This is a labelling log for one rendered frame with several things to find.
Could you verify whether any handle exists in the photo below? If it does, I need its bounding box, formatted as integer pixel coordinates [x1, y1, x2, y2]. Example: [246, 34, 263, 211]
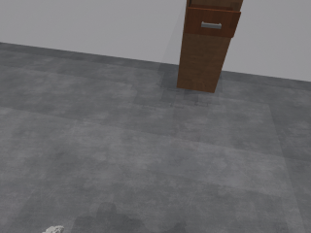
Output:
[201, 21, 222, 29]

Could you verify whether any cabinet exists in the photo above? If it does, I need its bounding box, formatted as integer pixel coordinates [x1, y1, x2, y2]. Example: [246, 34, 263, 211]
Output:
[176, 0, 243, 93]

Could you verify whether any drawer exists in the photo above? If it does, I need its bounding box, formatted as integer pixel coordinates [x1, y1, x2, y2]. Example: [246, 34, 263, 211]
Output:
[185, 4, 241, 38]

